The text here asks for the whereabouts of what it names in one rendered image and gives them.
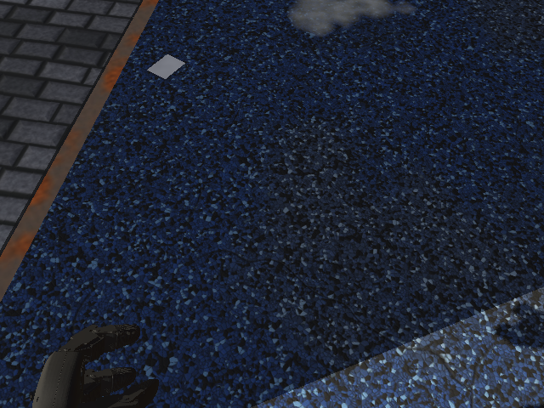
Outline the robot left hand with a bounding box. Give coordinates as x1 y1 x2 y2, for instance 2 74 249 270
30 324 159 408

